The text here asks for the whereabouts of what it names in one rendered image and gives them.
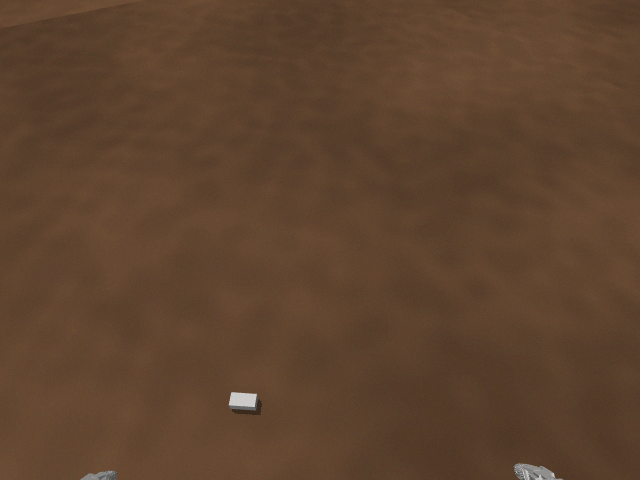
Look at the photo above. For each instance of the right robot hand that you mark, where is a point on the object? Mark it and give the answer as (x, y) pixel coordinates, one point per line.
(530, 472)

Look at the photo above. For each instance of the small box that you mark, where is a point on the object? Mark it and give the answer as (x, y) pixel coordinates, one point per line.
(243, 401)

